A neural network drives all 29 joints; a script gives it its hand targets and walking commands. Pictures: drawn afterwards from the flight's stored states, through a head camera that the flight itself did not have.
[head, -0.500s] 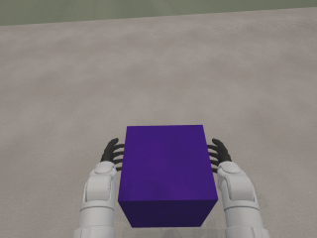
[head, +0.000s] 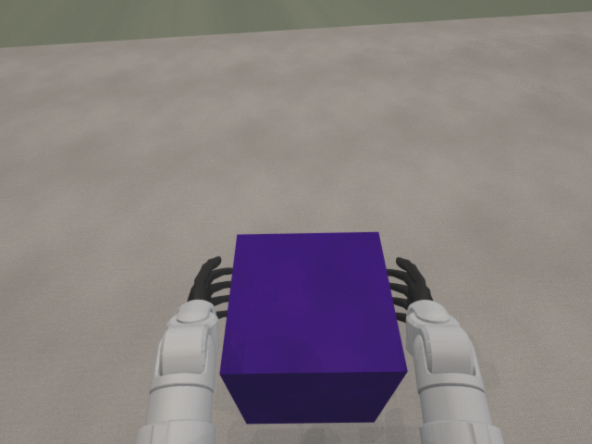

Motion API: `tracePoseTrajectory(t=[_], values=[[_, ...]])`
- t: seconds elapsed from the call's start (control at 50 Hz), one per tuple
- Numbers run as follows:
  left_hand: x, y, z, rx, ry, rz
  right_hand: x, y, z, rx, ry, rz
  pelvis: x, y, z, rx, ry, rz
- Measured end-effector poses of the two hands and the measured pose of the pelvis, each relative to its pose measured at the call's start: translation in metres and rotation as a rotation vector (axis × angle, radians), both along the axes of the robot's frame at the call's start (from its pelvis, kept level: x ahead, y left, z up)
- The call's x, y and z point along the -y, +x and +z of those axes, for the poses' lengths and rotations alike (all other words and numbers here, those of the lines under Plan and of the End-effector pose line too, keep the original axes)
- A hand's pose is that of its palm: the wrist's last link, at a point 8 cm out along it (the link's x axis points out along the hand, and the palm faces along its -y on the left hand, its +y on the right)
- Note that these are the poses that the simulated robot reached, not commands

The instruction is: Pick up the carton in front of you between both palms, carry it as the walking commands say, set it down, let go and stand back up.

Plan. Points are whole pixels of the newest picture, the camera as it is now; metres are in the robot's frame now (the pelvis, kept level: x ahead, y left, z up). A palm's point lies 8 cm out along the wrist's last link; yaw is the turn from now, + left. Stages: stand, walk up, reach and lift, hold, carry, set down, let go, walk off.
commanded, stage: carry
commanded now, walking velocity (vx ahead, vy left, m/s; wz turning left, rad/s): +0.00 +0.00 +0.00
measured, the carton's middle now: (309, 333) +0.30 +0.00 -0.04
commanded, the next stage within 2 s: hold in 0.10 s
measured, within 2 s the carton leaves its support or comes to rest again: neither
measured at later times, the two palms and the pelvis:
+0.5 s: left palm (221, 298) +0.30 +0.12 +0.05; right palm (445, 335) +0.25 -0.17 +0.05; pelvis -0.01 +0.03 +0.01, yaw -10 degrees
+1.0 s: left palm (205, 288) +0.32 +0.15 +0.06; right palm (425, 324) +0.26 -0.15 +0.06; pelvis +0.00 +0.06 +0.01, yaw -11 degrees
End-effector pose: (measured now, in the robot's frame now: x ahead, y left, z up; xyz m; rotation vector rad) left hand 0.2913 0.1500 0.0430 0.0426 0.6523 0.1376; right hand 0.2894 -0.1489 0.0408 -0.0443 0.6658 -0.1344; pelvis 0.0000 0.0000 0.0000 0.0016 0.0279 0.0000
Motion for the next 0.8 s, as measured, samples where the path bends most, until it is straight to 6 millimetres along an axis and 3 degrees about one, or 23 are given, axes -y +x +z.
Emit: tracePoseTrajectory(t=[0.22, 0.42, 0.8], values=[[0.009, -0.007, 0.0, -0.009, 0.01, -0.033, 0.008, -0.013, 0.0, -0.011, -0.013, -0.015, 0.0, -0.004, 0.008, 0.096, 0.006, -0.061], [0.031, 0.009, 0.008, 0.001, 0.001, -0.171, 0.027, -0.041, 0.009, -0.002, -0.011, -0.163, -0.019, -0.009, 0.01, 0.15, -0.012, -0.153], [0.001, 0.018, 0.012, 0.0, -0.032, -0.186, -0.004, -0.037, 0.017, -0.004, -0.014, -0.19, -0.056, -0.007, 0.01, 0.16, -0.017, -0.192]])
